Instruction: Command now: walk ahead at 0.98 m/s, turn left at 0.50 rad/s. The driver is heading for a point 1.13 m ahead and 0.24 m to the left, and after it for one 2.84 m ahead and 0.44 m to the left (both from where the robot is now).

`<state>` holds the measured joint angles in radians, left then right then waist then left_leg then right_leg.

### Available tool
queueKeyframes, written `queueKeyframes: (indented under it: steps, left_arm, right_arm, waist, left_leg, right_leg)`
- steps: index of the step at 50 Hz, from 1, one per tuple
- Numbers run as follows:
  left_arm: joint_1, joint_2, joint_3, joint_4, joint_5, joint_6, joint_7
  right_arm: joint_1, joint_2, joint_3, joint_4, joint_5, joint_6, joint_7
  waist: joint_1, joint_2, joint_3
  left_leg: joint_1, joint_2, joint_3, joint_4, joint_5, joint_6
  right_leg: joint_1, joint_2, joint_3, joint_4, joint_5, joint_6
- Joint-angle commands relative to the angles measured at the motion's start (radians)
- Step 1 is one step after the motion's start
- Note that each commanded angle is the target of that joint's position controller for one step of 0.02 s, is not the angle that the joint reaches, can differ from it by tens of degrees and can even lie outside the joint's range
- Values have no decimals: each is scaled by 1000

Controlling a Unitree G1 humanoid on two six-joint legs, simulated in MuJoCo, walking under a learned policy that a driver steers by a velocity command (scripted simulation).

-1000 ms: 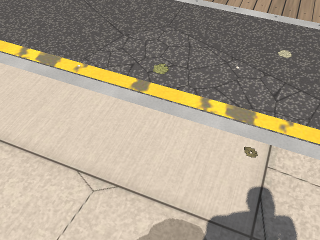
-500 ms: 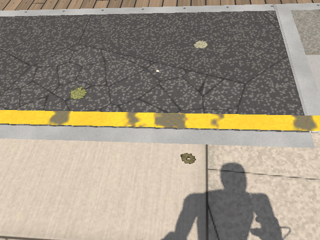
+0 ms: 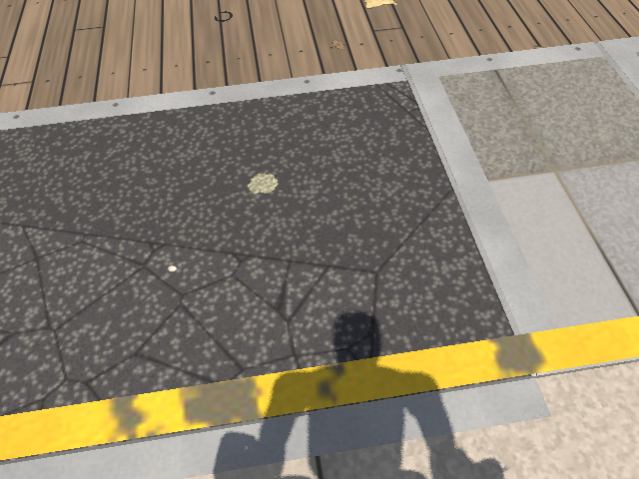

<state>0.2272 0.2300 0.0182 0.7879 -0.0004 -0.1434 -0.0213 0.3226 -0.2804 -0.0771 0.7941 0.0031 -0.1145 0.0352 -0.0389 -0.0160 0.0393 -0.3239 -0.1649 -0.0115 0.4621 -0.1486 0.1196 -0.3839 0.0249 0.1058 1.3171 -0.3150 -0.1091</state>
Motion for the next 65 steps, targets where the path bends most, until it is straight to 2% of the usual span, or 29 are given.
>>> queueKeyframes:
  steps: [1, 6, 11, 13, 14, 15, 16, 17, 19, 22, 26, 31, 35, 36, 37, 38, 39, 40, 41, 42, 44, 49, 56, 59, 60, 61, 62, 63, 65]
  left_arm:
    - [-22, 71, 10, -122, 15, -35, 5]
    - [-263, 36, -17, -232, 30, -37, 14]
    - [-316, 123, 33, -280, -26, -27, 29]
    - [-165, 182, 72, -263, -33, -36, 38]
    - [71, 216, 89, -229, -34, -33, 47]
    - [263, 308, 107, -198, -1, -17, 50]
    - [267, 297, 106, -164, -4, -11, 26]
    - [199, 189, 89, -183, -5, -1, 31]
    - [127, 134, 71, -147, 8, 18, 32]
    - [37, 72, 57, -99, 8, 16, 17]
    - [-27, 131, 71, -68, 0, 7, 20]
    - [125, 226, 80, -6, -5, 2, 18]
    - [206, 320, 76, 55, -10, 43, 26]
    - [175, 323, 68, 65, -10, 54, 31]
    - [185, 262, 44, 44, -2, 46, 33]
    - [372, 61, -9, 10, -26, 20, 13]
    - [225, 205, 22, 9, -75, -7, 15]
    - [101, 205, 34, -41, -103, -7, 21]
    - [61, 166, 24, -55, -82, -3, 29]
    - [70, 150, 29, -43, -54, 13, 31]
    - [172, 104, 33, -7, -58, 64, 22]
    - [64, 65, 32, -43, -48, 108, 15]
    - [-132, 101, 35, -138, -39, 72, -57]
    - [191, 211, 90, -92, -40, 97, -57]
    - [408, 292, 130, -41, -31, 117, -38]
    - [417, 300, 140, -31, -35, 137, -3]
    - [241, 316, 105, -100, 45, 106, -8]
    - [202, 310, 115, -165, 49, 95, -20]
    - [90, 241, 103, -190, -11, 66, -34]
  right_arm:
    - [4, -41, 4, -63, 10, -15, 1]
    - [35, -86, -4, -66, 38, -6, -40]
    - [143, -78, -8, -44, 62, 12, -41]
    - [129, -81, -9, -49, 48, 24, -37]
    - [78, -61, 1, -83, 19, 30, -30]
    - [204, 68, 39, -110, 29, 21, -28]
    - [245, 46, 59, -138, 84, 18, -35]
    - [131, -28, 41, -126, 85, 29, -48]
    - [-42, -46, 31, -162, 29, 40, -41]
    - [-74, 16, 34, -210, 51, 76, -16]
    - [-122, 2, 41, -252, 28, 88, 0]
    - [-324, -6, 53, -293, 25, 55, 34]
    - [-261, -125, 1, -325, 29, 46, 32]
    - [-21, -175, -30, -262, 28, 53, 16]
    - [190, -240, -53, -196, 20, 65, -8]
    - [163, -332, -52, -194, -18, 43, -8]
    - [225, -217, -37, -181, -17, 29, -4]
    - [169, -175, -21, -157, -16, 18, -3]
    - [97, -152, -15, -142, -10, 10, 0]
    - [31, -107, -6, -135, -21, 2, 4]
    - [-37, -26, 6, -115, -28, -15, 11]
    - [-84, -26, 1, -65, -25, -27, -6]
    - [-11, -155, -13, -36, -25, -3, -63]
    - [-89, -256, -38, -75, 0, 42, -83]
    - [-148, -238, -35, -93, 12, 37, -68]
    - [-219, -107, -5, -111, 32, 10, -37]
    - [37, 35, 43, -178, 22, -31, -17]
    - [35, -88, 36, -184, 3, -53, -16]
    - [-127, -119, 21, -221, 8, -39, -37]
  waist:
    - [74, -15, -25]
    - [26, 25, 89]
    - [-11, 98, 23]
    - [90, 108, -83]
    - [207, 96, -249]
    - [186, -221, -475]
    - [153, -457, -510]
    - [182, -296, -296]
    - [154, -29, -88]
    - [61, -71, 8]
    - [10, -37, 61]
    - [83, 58, 133]
    - [-54, -98, 0]
    - [-197, -119, -122]
    - [-261, -65, -269]
    - [-73, 258, -476]
    - [-172, 157, -507]
    - [-147, 134, -258]
    - [-92, 44, -134]
    - [-34, 31, -79]
    - [49, 76, -61]
    - [71, 71, 90]
    - [38, 23, 98]
    - [224, 142, -84]
    - [326, 117, -170]
    - [329, -189, -79]
    - [41, -407, -237]
    - [93, -180, -472]
    - [19, 151, -188]
  left_leg:
    - [186, 260, -537, -300, -179, 212]
    - [-202, 166, -360, -323, -46, 151]
    - [-17, 196, -457, -176, -84, 74]
    - [76, 171, -427, 83, 218, 23]
    - [-47, 149, -374, 365, 222, -9]
    - [-347, 47, -249, 757, -233, -56]
    - [-546, 131, -190, 973, -378, -51]
    - [-644, 185, -154, 1045, -283, -51]
    - [-597, 254, -100, 993, -174, -48]
    - [-520, 334, -104, 915, -172, -46]
    - [-526, 352, -89, 781, 25, -71]
    - [-354, 257, 33, 358, 233, -16]
    - [-91, 113, 118, 218, -34, 61]
    - [229, 107, 113, 150, 44, 93]
    - [651, 258, -86, 227, 12, 99]
    - [909, 559, -662, 61, -403, 206]
    - [814, 552, -801, -129, -566, 160]
    - [648, 532, -648, -167, -485, 127]
    - [474, 513, -519, -189, -345, 109]
    - [334, 481, -400, -199, -250, 87]
    - [184, 436, -222, -246, -136, 60]
    - [86, 345, 127, -334, 148, -16]
    - [339, 352, 304, -265, 731, -107]
    - [345, 390, 280, 199, 1322, -109]
    - [206, 370, 243, 489, 1184, -105]
    - [-21, 123, 237, 996, 96, -165]
    - [-386, 4, -16, 1324, -460, -188]
    - [-315, 46, -200, 1309, -427, -135]
    - [-358, 131, -163, 1058, -355, -107]
  right_leg:
    - [-287, -91, 51, -121, 14, 29]
    - [-25, -53, -54, -596, 340, 121]
    - [141, -3, 0, -818, 380, 153]
    - [285, -10, -11, -840, 252, 106]
    - [572, -121, 58, -768, 167, 50]
    - [963, -409, 518, -827, -123, -107]
    - [979, -519, 900, -995, -503, -163]
    - [833, -448, 768, -1030, -521, -116]
    - [543, -366, 421, -1031, -106, -64]
    - [313, -304, 163, -1095, 85, -38]
    - [223, -279, -79, -1156, 288, -24]
    - [267, -263, -231, -1244, 409, -6]
    - [472, -334, -220, -932, 1283, -33]
    - [370, -310, -225, -683, 1341, -20]
    - [67, -236, -182, -319, 874, 10]
    - [-258, -37, -27, 74, -178, 35]
    - [-305, -44, 100, 153, -142, 12]
    - [-407, -71, 65, 154, -73, 25]
    - [-405, -123, 45, 103, 0, 35]
    - [-355, -165, 35, 64, 65, 43]
    - [-244, -217, 43, 38, 136, 49]
    - [-351, -209, 13, -117, 311, 65]
    - [-270, -74, -251, -554, 514, -4]
    - [130, 58, -318, -541, 366, -43]
    - [425, 46, -226, -610, 413, -83]
    - [537, -18, -76, -783, 656, -138]
    - [748, -238, 502, -778, 855, -350]
    - [759, -305, 680, -911, 567, -384]
    - [444, -235, 571, -1014, 328, -285]
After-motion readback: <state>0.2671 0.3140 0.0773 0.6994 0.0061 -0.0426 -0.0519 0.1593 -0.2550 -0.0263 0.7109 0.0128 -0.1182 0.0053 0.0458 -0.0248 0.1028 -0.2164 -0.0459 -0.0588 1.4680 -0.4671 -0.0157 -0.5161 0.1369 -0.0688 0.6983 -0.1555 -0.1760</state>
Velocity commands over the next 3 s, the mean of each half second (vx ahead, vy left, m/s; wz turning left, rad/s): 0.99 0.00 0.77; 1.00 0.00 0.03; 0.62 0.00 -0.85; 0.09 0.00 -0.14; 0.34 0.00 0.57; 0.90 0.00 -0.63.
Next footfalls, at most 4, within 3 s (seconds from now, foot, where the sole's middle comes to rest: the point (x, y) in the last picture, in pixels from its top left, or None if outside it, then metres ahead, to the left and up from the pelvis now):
0.28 right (413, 475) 0.48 -0.15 -0.77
0.74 left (200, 372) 0.73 0.30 -0.77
1.20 right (205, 215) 1.21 0.33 -0.77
1.66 left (160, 169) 1.40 0.48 -0.77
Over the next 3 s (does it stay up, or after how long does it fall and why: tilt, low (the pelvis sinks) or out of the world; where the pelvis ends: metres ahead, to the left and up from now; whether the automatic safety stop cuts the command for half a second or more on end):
stays up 1.67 0.56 -0.05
